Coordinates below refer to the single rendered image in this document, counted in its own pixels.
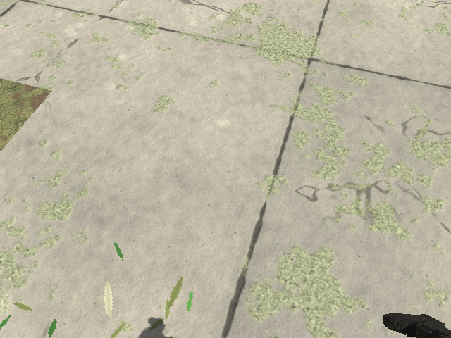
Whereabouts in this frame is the robot right hand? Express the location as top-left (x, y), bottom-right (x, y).
top-left (383, 313), bottom-right (451, 338)

